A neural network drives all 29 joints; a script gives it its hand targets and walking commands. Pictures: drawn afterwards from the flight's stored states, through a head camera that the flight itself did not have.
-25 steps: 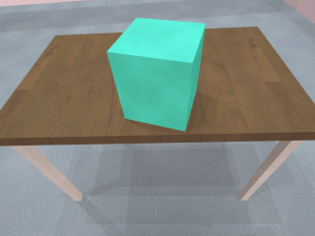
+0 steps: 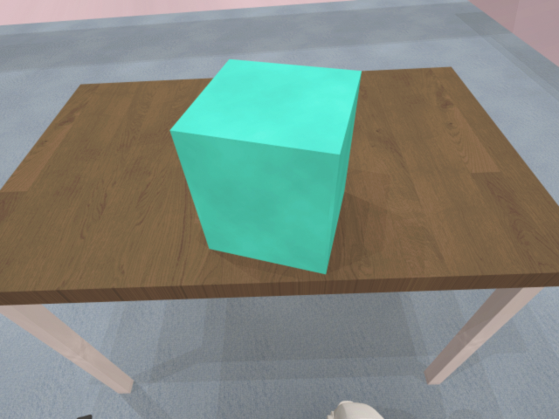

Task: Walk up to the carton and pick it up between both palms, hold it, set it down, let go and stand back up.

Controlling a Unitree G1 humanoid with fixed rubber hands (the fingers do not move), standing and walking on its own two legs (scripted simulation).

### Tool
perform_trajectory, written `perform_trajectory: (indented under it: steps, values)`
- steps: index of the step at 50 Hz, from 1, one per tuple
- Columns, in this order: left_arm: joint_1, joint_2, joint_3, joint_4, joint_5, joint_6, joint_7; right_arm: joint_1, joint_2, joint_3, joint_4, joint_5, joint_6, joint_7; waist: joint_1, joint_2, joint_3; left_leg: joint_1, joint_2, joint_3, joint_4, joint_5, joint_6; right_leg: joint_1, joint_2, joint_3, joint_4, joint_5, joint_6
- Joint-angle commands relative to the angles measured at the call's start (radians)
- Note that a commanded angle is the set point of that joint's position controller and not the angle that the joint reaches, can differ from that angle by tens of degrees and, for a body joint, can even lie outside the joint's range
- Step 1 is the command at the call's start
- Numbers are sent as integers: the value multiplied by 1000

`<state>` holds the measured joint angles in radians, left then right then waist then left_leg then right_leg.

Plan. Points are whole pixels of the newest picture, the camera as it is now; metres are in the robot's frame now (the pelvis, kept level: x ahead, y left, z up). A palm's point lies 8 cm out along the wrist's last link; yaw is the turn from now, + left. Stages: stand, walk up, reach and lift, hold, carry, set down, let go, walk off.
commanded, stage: walk up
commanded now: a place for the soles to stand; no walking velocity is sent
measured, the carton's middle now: (278, 168) +0.47 -0.01 +0.11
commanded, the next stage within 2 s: reach and lift in 1.84 s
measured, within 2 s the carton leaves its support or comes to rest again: neither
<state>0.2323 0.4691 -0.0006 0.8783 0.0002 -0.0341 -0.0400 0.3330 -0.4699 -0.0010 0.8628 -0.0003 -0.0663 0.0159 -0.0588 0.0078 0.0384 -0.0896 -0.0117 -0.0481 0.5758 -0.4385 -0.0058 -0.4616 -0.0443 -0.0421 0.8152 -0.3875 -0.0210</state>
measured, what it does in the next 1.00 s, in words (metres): steps on the spot: right foot, then left foot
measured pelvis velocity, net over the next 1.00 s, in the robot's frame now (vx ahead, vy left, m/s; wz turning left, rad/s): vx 0.04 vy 0.00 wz -0.01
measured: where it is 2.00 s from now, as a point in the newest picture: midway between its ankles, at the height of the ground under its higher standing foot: outside the picture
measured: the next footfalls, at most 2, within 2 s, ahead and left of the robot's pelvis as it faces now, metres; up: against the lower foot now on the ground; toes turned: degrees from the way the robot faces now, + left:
right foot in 0.06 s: +0.16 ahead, -0.12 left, +0.00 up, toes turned -4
left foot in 0.62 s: +0.05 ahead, +0.08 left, +0.00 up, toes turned +6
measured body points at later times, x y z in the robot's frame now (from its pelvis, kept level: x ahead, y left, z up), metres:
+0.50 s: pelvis +0.03 -0.04 +0.00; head +0.04 -0.07 +0.45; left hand +0.12 +0.30 -0.08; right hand +0.08 -0.38 -0.12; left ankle +0.04 +0.12 -0.69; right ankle +0.12 -0.12 -0.72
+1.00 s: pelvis +0.04 +0.00 +0.00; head +0.06 +0.00 +0.45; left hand +0.12 +0.33 -0.10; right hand +0.13 -0.32 -0.11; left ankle +0.05 +0.11 -0.72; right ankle +0.09 -0.12 -0.72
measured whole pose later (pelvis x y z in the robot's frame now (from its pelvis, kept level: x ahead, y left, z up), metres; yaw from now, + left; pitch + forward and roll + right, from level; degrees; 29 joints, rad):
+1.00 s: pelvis +0.04 +0.00 +0.00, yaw +0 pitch -2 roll -1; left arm 0.23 0.46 0.00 0.89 0.00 -0.02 -0.02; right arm 0.22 -0.41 0.00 0.86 0.00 -0.01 0.00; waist 0.01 0.00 0.07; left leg -0.29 -0.01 -0.02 0.66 -0.33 0.01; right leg -0.34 -0.02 -0.04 0.62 -0.25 0.00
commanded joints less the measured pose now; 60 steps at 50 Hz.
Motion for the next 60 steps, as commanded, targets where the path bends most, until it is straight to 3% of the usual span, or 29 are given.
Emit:
perform_trajectory:
  steps: [1, 2, 3, 4, 5, 6, 7, 9, 10, 12, 15, 22, 25, 28, 29, 31, 32, 34, 35, 37, 39, 41, 43, 50, 52, 54, 57, 58, 60]
  values:
    - [111, 136, 103, -30, 14, -26, 17, -84, -159, -77, -98, 18, 2, -28, 156, -21, -22, -208, 127, -22, 176, 683, 110, 399, 60, -15, -310, 336, -59]
    - [195, 208, 123, -20, 25, -33, 32, -11, -102, -58, -92, 28, 7, -28, 179, -213, -134, -318, 34, 31, 420, 409, 47, 569, -114, 228, -394, 352, -105]
    - [178, 277, 136, -32, 17, -35, 38, 53, -71, -38, -82, 24, 11, -31, 122, -270, -188, -442, -78, 11, 513, -104, 23, 644, -317, 556, -426, 430, -173]
    - [122, 279, 128, -39, 12, -28, 37, 64, -150, -59, -48, 6, 33, -41, 95, -163, -124, -435, -6, -32, 538, -171, 37, 509, -346, 588, -479, 259, -200]
    - [77, 268, 119, -53, 4, -24, 37, 84, -167, -70, -36, 6, 41, -41, 72, -126, -40, -409, -2, -52, 566, -145, 47, 354, -335, 562, -520, 114, -192]
    - [35, 247, 110, -45, 9, -19, 35, 78, -161, -70, -17, 6, 46, -35, 56, -111, 26, -383, 21, -53, 537, -103, 58, 250, -292, 505, -547, 11, -142]
    - [-8, 213, 90, -57, 11, -20, 38, 71, -141, -70, -15, 7, 47, -27, 53, -127, 71, -341, 32, -39, 480, -73, 51, 145, -248, 403, -566, 2, -144]
    - [-21, 199, 88, -34, 14, -21, 36, 75, -120, -77, 6, 3, 51, -17, 52, -145, 84, -313, 37, -23, 417, 25, 43, 111, -159, 337, -598, -100, -63]
    - [-18, 185, 83, -29, 15, -26, 38, 75, -118, -75, 11, 4, 54, -14, 50, -120, 52, -334, 40, -25, 403, 61, 34, 158, -150, 280, -584, -61, -64]
    - [-18, 189, 83, -39, 12, -27, 43, 66, -129, -79, 18, 2, 65, -15, 60, -130, 38, -346, 42, -38, 362, 77, 19, 184, -169, 306, -585, -47, -24]
    - [-14, 194, 81, -23, 8, -25, 50, 32, -132, -76, 20, 8, 73, -17, 64, -115, 42, -339, 39, -58, 316, 70, 7, 188, -180, 314, -572, -19, -14]
    - [-59, 201, 86, -32, 13, 0, 45, 9, -140, -80, 30, -12, 70, -19, 65, -95, 56, -281, 46, 8, 217, -37, 14, 113, -186, 317, -565, -228, -100]
    - [-72, 209, 82, -43, 17, 12, 34, 18, -135, -76, 21, -14, 61, -22, 71, -160, 27, -233, 45, 28, 139, -52, 19, 90, -175, 286, -516, -200, -121]
    - [-117, 179, 67, -52, 5, 34, 31, 61, -127, -77, 47, -19, 41, -27, 28, -86, 13, -76, 31, 53, -79, 126, 34, -5, -161, 233, -425, -166, -103]
    - [-111, 147, 57, -49, -5, 37, 28, 43, -133, -75, 44, -27, 33, -30, 34, -48, 34, -81, 58, -5, -132, 102, 44, -22, -126, 200, -374, -143, -79]
    - [-94, 112, 50, -40, -23, 42, 26, -67, -190, -80, -16, -43, 27, -33, 73, 126, 81, -307, 241, -353, -327, -187, 114, 47, 13, 122, -201, -102, -1]
    - [-76, 134, 57, -24, -25, 43, 20, -154, -203, -80, -41, -39, 21, -32, 97, 130, 95, -402, 269, -366, -381, -298, 133, 138, 36, 77, -95, -52, 7]
    - [-41, 134, 65, -1, -14, 38, 16, -197, -194, -68, -60, -26, 25, -28, 104, 118, 103, -509, 239, -273, -343, -292, 141, 253, 36, 76, -99, -21, 0]
    - [-39, 125, 64, 9, -8, 33, 16, -186, -177, -62, -62, -28, 22, -27, 106, 80, 71, -443, 221, -238, -315, -208, 118, 249, 36, 57, -152, 12, -9]
    - [-36, 129, 64, 11, -5, 22, 19, -170, -175, -61, -68, -18, 25, -24, 103, 107, 24, -348, 199, -193, -228, -15, 98, 243, 16, 66, -256, 66, -9]
    - [-60, 132, 56, 11, 1, 7, 26, -140, -143, -55, -63, -9, 22, -22, 81, 46, -79, -237, 164, -145, -117, 214, 82, 289, -31, 113, -313, 219, -16]
    - [-68, 145, 52, 15, -4, -1, 34, -152, -136, -48, -47, -6, 24, -23, 82, 76, -109, -191, 146, -105, -85, 327, 67, 285, -60, 143, -311, 319, -19]
    - [-102, 137, 50, 8, -5, -1, 36, -143, -132, -56, -39, -9, 29, -22, 58, 60, -84, -207, 152, -116, -154, 218, 65, 254, -70, 140, -312, 227, -28]
    - [-102, 119, 43, 8, -4, -6, 37, -207, -124, -56, -27, -12, 30, -18, 71, 72, -66, -217, 147, -126, -170, 191, 73, 239, -58, 136, -334, 197, -30]
    - [-95, 132, 43, 14, 2, -3, 36, -210, -135, -57, -25, -11, 30, -17, 64, 29, -76, -196, 149, -123, -175, 180, 67, 244, -62, 124, -336, 207, -26]
    - [-81, 131, 42, 16, -4, -4, 38, -219, -138, -57, -18, -10, 30, -15, 72, 74, -87, -179, 146, -128, -168, 188, 69, 233, -59, 136, -346, 194, -24]
    - [-99, 148, 47, 17, 0, -6, 37, -216, -142, -57, -13, -10, 38, -13, 60, 11, -46, -211, 130, -111, -168, 91, 61, 205, -69, 155, -376, 104, -31]
    - [-103, 138, 42, 10, -2, -8, 37, -215, -135, -57, -12, -14, 38, -16, 63, 60, -30, -217, 125, -114, -175, 86, 62, 188, -77, 173, -389, 95, -37]
    - [-101, 153, 51, 9, 4, -7, 35, -222, -137, -57, -6, -10, 38, -10, 66, 41, -37, -232, 120, -110, -182, 4, 65, 205, -70, 172, -401, 31, -27]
